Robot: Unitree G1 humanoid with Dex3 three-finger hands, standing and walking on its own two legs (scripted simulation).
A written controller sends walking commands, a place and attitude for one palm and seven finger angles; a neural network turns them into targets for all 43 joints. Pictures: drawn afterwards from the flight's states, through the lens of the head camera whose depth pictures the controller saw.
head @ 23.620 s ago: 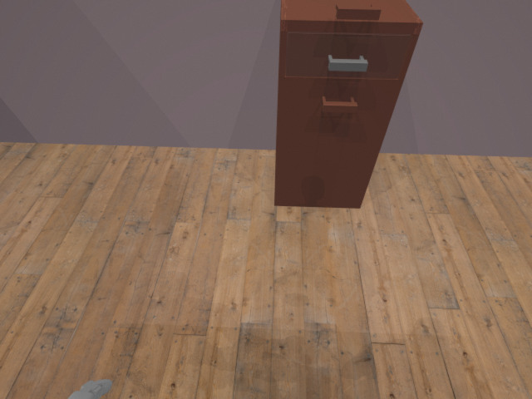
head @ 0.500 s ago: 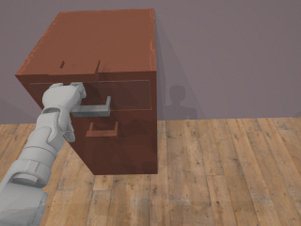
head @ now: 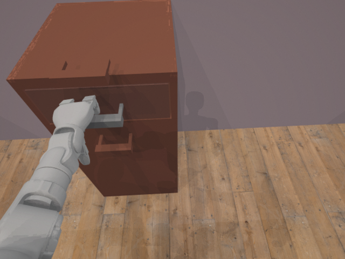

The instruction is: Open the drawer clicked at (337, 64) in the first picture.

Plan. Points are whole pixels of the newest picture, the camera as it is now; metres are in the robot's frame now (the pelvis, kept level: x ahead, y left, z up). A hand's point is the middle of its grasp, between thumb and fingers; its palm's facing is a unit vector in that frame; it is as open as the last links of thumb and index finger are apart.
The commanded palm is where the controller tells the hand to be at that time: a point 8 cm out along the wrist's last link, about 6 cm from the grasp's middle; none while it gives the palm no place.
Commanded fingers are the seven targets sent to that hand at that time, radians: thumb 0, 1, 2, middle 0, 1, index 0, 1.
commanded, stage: lower the fingers behind the handle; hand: left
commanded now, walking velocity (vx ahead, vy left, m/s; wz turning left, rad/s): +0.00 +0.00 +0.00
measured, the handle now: (102, 114) +0.50 +0.21 +0.02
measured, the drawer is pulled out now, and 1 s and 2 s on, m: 0.00 0.00 0.00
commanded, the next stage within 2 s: close the thumb around the handle in 1.04 s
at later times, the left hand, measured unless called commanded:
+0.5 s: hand (86, 129) +0.44 +0.24 +0.02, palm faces -0.05 -0.02 -1.00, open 13.8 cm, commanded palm +0.43 +0.22 +0.07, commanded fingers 0.00 -0.50 0.30 -0.30 -1.20 -0.30 -1.20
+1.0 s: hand (89, 133) +0.44 +0.24 -0.01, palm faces -0.05 -0.05 -1.00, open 13.8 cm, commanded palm +0.43 +0.22 +0.06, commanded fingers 0.00 -0.50 0.30 -0.30 -1.20 -0.30 -1.20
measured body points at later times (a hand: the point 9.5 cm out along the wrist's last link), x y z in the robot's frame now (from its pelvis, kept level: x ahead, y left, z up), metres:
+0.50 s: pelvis -0.01 +0.02 -0.02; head +0.06 +0.02 +0.43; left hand +0.44 +0.24 +0.07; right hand +0.04 -0.24 -0.15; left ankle +0.00 +0.08 -0.72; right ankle -0.05 -0.08 -0.72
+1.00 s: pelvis -0.01 +0.02 -0.02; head +0.07 +0.03 +0.42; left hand +0.44 +0.24 +0.05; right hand +0.01 -0.24 -0.15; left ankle +0.00 +0.08 -0.72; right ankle -0.05 -0.08 -0.72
